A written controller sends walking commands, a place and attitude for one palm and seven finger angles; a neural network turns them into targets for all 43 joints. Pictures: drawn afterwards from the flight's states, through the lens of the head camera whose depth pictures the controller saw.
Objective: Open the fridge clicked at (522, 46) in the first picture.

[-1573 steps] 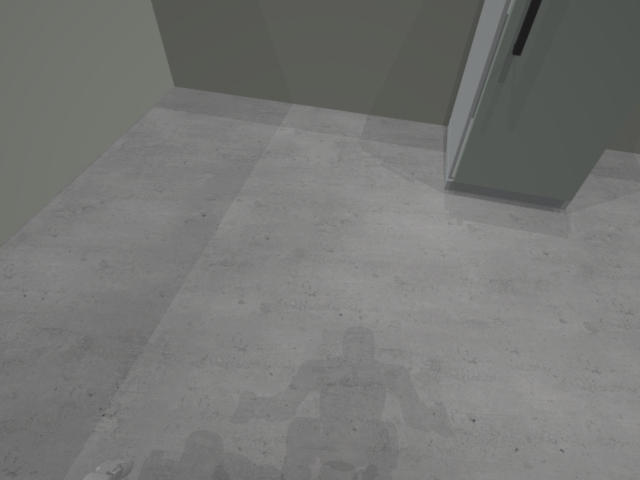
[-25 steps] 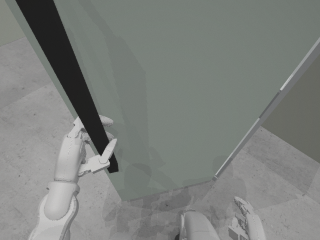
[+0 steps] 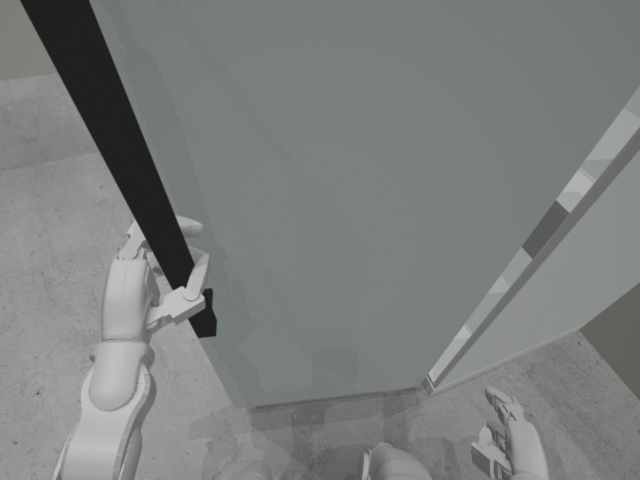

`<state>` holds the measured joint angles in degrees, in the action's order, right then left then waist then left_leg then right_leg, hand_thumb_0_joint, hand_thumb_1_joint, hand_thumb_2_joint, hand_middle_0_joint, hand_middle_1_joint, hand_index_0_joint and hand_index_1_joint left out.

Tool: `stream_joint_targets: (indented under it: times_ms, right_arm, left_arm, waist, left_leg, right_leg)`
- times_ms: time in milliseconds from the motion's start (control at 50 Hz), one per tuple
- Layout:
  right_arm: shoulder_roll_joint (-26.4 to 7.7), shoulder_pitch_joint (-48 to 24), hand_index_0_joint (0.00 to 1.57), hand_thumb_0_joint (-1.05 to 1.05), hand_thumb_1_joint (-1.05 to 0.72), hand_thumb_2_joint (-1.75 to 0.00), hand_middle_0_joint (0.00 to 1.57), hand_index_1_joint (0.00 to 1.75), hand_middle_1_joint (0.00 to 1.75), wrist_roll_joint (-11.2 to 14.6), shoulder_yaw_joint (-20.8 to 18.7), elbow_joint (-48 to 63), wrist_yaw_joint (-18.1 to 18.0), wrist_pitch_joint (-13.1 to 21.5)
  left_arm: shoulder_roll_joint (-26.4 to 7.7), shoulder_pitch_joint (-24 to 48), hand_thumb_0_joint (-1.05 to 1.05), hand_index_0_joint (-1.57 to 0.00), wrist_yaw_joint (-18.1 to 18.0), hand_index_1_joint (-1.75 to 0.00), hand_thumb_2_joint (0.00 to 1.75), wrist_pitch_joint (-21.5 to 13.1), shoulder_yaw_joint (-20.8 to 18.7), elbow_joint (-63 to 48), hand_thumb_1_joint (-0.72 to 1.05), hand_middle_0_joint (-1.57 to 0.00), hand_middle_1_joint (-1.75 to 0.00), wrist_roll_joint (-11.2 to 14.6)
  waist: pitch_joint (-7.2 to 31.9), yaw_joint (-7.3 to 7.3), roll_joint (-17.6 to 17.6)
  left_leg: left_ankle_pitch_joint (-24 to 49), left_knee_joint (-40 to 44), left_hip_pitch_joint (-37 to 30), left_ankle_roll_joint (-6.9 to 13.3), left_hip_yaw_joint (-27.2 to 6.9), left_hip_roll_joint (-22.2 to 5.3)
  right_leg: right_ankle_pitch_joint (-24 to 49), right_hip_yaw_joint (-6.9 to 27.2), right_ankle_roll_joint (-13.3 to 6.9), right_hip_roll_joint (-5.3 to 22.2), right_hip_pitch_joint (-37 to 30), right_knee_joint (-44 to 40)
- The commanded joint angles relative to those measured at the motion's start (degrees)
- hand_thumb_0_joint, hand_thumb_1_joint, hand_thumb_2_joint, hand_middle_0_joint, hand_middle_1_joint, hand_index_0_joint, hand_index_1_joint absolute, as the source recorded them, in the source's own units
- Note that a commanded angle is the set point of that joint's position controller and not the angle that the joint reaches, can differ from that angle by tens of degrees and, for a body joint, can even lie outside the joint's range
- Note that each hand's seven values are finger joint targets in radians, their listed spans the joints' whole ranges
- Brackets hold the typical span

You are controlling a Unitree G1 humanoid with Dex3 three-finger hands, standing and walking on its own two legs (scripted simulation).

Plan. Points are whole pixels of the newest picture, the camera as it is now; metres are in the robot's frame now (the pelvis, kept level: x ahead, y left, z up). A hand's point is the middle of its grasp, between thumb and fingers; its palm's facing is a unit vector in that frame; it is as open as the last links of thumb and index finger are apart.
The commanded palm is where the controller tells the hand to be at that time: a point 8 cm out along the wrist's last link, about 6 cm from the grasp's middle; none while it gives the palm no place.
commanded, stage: stop walking and hold the door back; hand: left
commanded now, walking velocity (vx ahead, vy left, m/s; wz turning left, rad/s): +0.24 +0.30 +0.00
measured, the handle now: (157, 193) +0.32 +0.19 +0.21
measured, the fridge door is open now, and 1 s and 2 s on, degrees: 75 65 67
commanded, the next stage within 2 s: loosen the grip on the handle in 1.52 s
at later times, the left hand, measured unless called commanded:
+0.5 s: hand (196, 255) +0.32 +0.17 +0.12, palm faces +0.35 -0.89 -0.28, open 5.8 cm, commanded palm +0.30 +0.24 +0.11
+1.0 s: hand (199, 220) +0.36 +0.18 +0.12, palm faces +0.34 -0.91 -0.23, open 5.9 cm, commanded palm +0.32 +0.25 +0.11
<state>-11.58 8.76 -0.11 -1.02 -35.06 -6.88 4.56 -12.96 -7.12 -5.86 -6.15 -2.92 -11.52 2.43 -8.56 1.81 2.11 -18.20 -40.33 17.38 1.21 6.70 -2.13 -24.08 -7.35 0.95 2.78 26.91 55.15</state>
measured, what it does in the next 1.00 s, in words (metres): walks backwards: right foot, then left foot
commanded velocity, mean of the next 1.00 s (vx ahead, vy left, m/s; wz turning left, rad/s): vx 0.14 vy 0.11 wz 0.00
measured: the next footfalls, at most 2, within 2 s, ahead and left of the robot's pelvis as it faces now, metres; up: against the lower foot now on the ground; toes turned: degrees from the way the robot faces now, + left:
right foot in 0.12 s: +0.09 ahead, -0.17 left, +0.01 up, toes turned +2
left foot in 0.60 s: -0.09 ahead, +0.04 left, +0.00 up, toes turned +7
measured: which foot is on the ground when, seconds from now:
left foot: down 0.00-0.12, up 0.14-0.58, down 0.60-0.90, up 0.92-1.00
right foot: up 0.00-0.10, down 0.12-0.60, up 0.62-0.88, down 0.90-1.00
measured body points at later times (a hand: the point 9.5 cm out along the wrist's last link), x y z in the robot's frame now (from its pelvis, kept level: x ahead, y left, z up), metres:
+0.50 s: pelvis -0.10 -0.08 +0.03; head -0.03 -0.12 +0.47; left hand +0.29 +0.22 +0.13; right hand +0.02 -0.39 -0.11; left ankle -0.12 +0.07 -0.65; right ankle +0.05 -0.17 -0.71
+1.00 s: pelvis -0.09 -0.08 +0.02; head -0.03 -0.10 +0.46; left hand +0.34 +0.23 +0.14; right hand -0.03 -0.34 -0.12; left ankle -0.12 +0.03 -0.66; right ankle -0.07 -0.19 -0.71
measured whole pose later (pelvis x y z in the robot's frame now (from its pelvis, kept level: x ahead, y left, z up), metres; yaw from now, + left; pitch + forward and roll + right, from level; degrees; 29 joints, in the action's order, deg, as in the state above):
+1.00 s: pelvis -0.09 -0.08 +0.02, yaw -1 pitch -1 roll -1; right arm -14.4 14.9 3.4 0.8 -43.8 -4.4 0.9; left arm -29.4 42.3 -1.3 -10.7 -22.3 59.9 0.3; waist -8.3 -4.4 -2.9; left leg -28.8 -58.7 23.2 -1.1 1.2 -2.6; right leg -15.4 -5.1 -1.4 0.3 16.2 32.1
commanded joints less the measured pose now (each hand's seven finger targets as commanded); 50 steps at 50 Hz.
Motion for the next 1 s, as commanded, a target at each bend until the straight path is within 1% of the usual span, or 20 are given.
stream_joint_targets:
  times_ms: [0,60,80,100,120,160,240,300,400,460,520,540,560,580,640,760,820,860,900,980]
  right_arm:
    - [-7.04,-3.41,0.2,0.0,-0.9,-0.9,0.2,0.3,0.3,1.34,-0.36,6.15,-0.09,1.52]
    - [-7.76,-2.1,0.2,0.0,-0.9,-0.9,0.2,0.3,0.3,2.15,0.11,6.47,-0.1,0.44]
    - [-7.34,-1.79,0.2,0.0,-0.9,-0.9,0.2,0.3,0.3,2.16,-0.38,5.89,0.01,0.03]
    - [-7.09,-4.22,0.2,0.0,-0.9,-0.9,0.2,0.3,0.3,1.56,-1.2,6.93,0.15,-0.19]
    - [-8.58,-6.06,0.2,0.0,-0.9,-0.9,0.2,0.3,0.3,0.73,-1.02,6.78,0.24,0.01]
    - [-7.14,-3.82,0.2,0.0,-0.9,-0.9,0.2,0.3,0.3,-0.05,-0.56,2.35,0.55,-0.4]
    - [-9.2,-2.43,0.2,0.0,-0.9,-0.9,0.2,0.3,0.3,0.46,-1.41,-1.68,1.26,-1.26]
    - [-10.33,-2.99,0.2,0.0,-0.9,-0.9,0.2,0.3,0.3,0.85,-2.41,-1.89,2.0,-0.66]
    - [-12.04,2.57,0.2,0.0,-0.9,-0.9,0.2,0.3,0.3,1.96,-3.27,-2.61,2.25,0.72]
    - [-12.45,4.44,0.2,0.0,-0.9,-0.9,0.2,0.3,0.3,1.81,-3.37,-2.43,1.98,1.74]
    - [-12.95,7.37,0.2,0.0,-0.9,-0.9,0.2,0.3,0.3,1.73,-3.12,-3.07,1.87,1.93]
    - [-14.02,9.18,0.2,0.0,-0.9,-0.9,0.2,0.3,0.3,1.23,-3.01,-3.12,1.5,1.46]
    - [-15.59,7.8,0.2,0.0,-0.9,-0.9,0.2,0.3,0.3,0.9,-2.92,-1.39,1.28,1.43]
    - [-16.05,6.08,0.2,0.0,-0.9,-0.9,0.2,0.3,0.3,1.27,-2.35,-0.66,1.13,2.26]
    - [-15.19,5.53,0.2,0.0,-0.9,-0.9,0.2,0.3,0.3,2.18,-2.64,-2.03,1.1,0.93]
    - [-13.96,11.88,0.2,0.0,-0.9,-0.9,0.2,0.3,0.3,2.77,-1.82,-3.15,-0.11,-0.35]
    - [-13.99,11.43,0.2,0.0,-0.9,-0.9,0.2,0.3,0.3,2.36,-1.14,-3.04,0.41,-0.43]
    - [-13.72,11.33,0.2,0.0,-0.9,-0.9,0.2,0.3,0.3,2.68,-1.43,-2.79,1.3,-0.66]
    - [-13.48,9.56,0.2,0.0,-0.9,-0.9,0.2,0.3,0.3,3.12,-2.65,-1.84,1.02,-1.08]
    - [-12.59,6.64,0.2,0.0,-0.9,-0.9,0.2,0.3,0.3,3.45,-0.45,-2.42,1.24,-0.22]
  left_arm:
    - [-12.03,31.11,0.0,-0.45,-2.9,-1.4,0.9,-2.03,-7.2,-1.62,0.9,-0.45,-1.4,-1.14]
    - [-10.58,37.98,0.0,-0.45,-2.58,-1.4,0.9,-1.04,-5.09,9.41,0.9,-0.45,-1.4,-0.36]
    - [-13.45,41.15,0.0,-0.45,-2.55,-1.4,0.9,-0.68,-6.68,13.17,0.9,-0.45,-1.4,-0.58]
    - [-17.96,41.63,0.0,-0.45,-2.65,-1.4,0.9,-0.08,-9.81,16.75,0.9,-0.45,-1.4,-0.3]
    - [-20.86,41.13,0.0,-0.45,-2.87,-1.4,0.9,0.55,-11.63,20.34,0.9,-0.45,-1.4,0.13]
    - [-20.62,48.24,0.0,-0.45,-1.45,-1.4,0.9,-0.51,-10.74,25.17,0.9,-0.45,-1.4,-0.37]
    - [-29.4,53.68,0.0,-0.45,-1.25,-1.4,0.9,-6.0,-19.65,38.03,0.9,-0.45,-1.4,0.36]
    - [-31.5,60.95,0.0,-0.45,-0.55,-1.4,0.9,-8.45,-20.26,40.99,0.9,-0.45,-1.4,0.5]
    - [-33.85,71.83,0.0,-0.45,0.36,-1.4,0.9,-10.13,-19.85,51.22,0.9,-0.45,-1.4,-0.28]
    - [-34.79,76.16,0.0,-0.45,0.43,-1.4,0.9,-11.08,-20.45,51.82,0.9,-0.45,-1.4,-0.82]
    - [-34.71,78.34,0.0,-0.45,1.26,-1.4,0.9,-12.57,-20.21,52.45,0.9,-0.45,-1.4,-1.31]
    - [-35.73,78.62,0.0,-0.45,1.92,-1.4,0.9,-13.53,-20.82,53.14,0.9,-0.45,-1.4,-1.99]
    - [-33.58,79.72,0.0,-0.45,2.57,-1.4,0.9,-14.26,-19.82,52.22,0.9,-0.45,-1.4,-1.65]
    - [-34.93,83.93,0.0,-0.45,2.04,-1.4,0.9,-13.43,-20.92,50.39,0.9,-0.45,-1.4,-0.85]
    - [-37.69,76.79,0.0,-0.45,1.7,-1.4,0.9,-11.07,-23.13,57.38,0.9,-0.45,-1.4,-2.6]
    - [-28.61,78.83,0.0,-0.45,3.95,-1.4,0.9,-8.45,-13.84,55.68,0.9,-0.45,-1.4,-2.42]
    - [-31.86,75.09,0.0,-0.45,3.75,-1.4,0.9,-7.96,-16.21,57.99,0.9,-0.45,-1.4,-2.68]
    - [-34.56,72.35,0.0,-0.45,3.33,-1.4,0.9,-8.31,-18.09,58.94,0.9,-0.45,-1.4,-3.27]
    - [-42.22,67.79,0.0,-0.45,2.32,-1.4,0.9,-7.61,-25.28,61.94,0.9,-0.45,-1.4,-3.32]
    - [-42.68,68.41,0.0,-0.45,1.59,-1.4,0.9,-6.31,-27.92,62.57,0.9,-0.45,-1.4,-2.02]
  waist:
    - [11.94,-1.73,-21.05]
    - [13.07,0.23,-11.03]
    - [11.43,0.37,2.36]
    - [8.12,1.72,23.46]
    - [5.72,2.36,19.14]
    - [10.24,-1.21,9.34]
    - [16.94,-1.81,8.76]
    - [22.13,-1.29,9.2]
    - [22.01,-1.88,12.22]
    - [25.07,-1.54,15.27]
    - [27.45,-3.86,5.61]
    - [27.22,-5.01,-3.2]
    - [23.64,-4.97,-18.86]
    - [19.85,-3.7,-23.04]
    - [21.53,-1.47,-12.28]
    - [20.8,-3.22,-12.6]
    - [21.17,-2.86,-16.55]
    - [25.85,-2.57,-11.47]
    - [28.79,-1.51,5.1]
    - [24.29,-2.34,5.43]
  left_leg:
    - [-10.45,21.21,4.02,7.77,-13.71,-13.81]
    - [-21.72,8.49,11.87,2.83,-4.99,-5.88]
    - [-20.61,-6.33,13.63,0.65,-1.21,-0.75]
    - [-19.15,-24.71,18.75,-1.56,-3.83,4.86]
    - [-13.64,-31.83,19.05,-1.84,-12.34,4.71]
    - [-3.29,-36.02,17.28,-3.08,-13.7,3.19]
    - [0.5,-31.95,20.29,-3.91,-10.71,3.2]
    - [-1.8,-27.72,20.29,-3.41,-8.8,4.25]
    - [-8.32,-15.98,10.16,-2.36,-2.11,5.45]
    - [-11.31,-4.53,2.21,-0.94,0.84,6.16]
    - [-9.13,14.96,-14.85,1.06,1.5,6.1]
    - [-10.51,21.4,-19.99,2.79,-1.83,3.92]
    - [-16.59,28.98,-23.17,6.56,-17.96,-7.28]
    - [-13.1,32.0,-20.11,11.08,-35.26,-19.07]
    - [-1.41,27.12,-16.23,10.43,-27.94,-17.41]
    - [34.25,16.15,-22.7,7.29,-11.58,-11.54]
    - [40.53,8.89,-19.19,3.71,-5.61,-10.03]
    - [36.93,-2.02,-5.74,0.83,-4.32,-8.59]
    - [-9.56,-21.69,15.06,-2.26,-3.98,0.7]
    - [-11.2,-22.86,16.68,-2.22,-9.76,-2.63]
  right_leg:
    - [3.38,6.64,1.84,2.51,-6.47,-3.64]
    - [1.65,1.79,2.22,-2.0,-20.2,-18.08]
    - [-9.06,12.08,-0.05,3.29,-17.16,-29.66]
    - [-20.37,39.3,-5.13,16.03,-10.8,-44.5]
    - [-24.48,50.59,-6.26,21.91,-5.54,-51.36]
    - [-29.58,43.56,-4.95,18.7,-6.43,-46.69]
    - [-15.34,25.18,-1.89,14.63,-18.86,-38.75]
    - [-1.1,24.32,-1.68,14.57,-28.31,-36.94]
    - [-23.83,24.63,-3.28,14.31,-18.34,-44.73]
    - [-16.76,22.24,-5.01,12.81,-20.3,-44.16]
    - [-6.32,14.5,-2.28,8.18,-15.01,-37.09]
    - [-3.53,10.95,-0.25,4.58,-10.63,-28.16]
    - [-1.22,3.18,2.32,-2.56,0.34,-13.06]
    - [-2.93,5.31,1.45,-4.23,10.67,2.41]
    - [4.87,11.92,0.23,-0.18,11.8,12.18]
    - [4.5,1.86,0.5,-2.96,2.98,-10.82]
    - [9.15,-1.28,-0.13,-4.71,-8.44,-26.11]
    - [24.91,4.19,-2.59,-0.34,-28.82,-31.53]
    - [59.88,25.62,-12.54,18.62,-42.23,-28.7]
    - [48.57,17.3,-10.63,17.74,-34.0,-29.25]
